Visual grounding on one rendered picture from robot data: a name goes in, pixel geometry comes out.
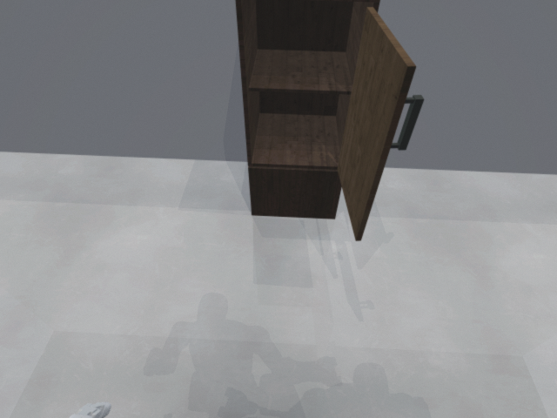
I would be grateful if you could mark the handle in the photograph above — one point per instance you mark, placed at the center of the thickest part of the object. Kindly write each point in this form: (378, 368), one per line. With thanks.
(411, 117)

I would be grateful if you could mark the cupboard door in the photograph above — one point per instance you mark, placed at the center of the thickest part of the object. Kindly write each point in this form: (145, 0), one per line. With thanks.
(382, 79)

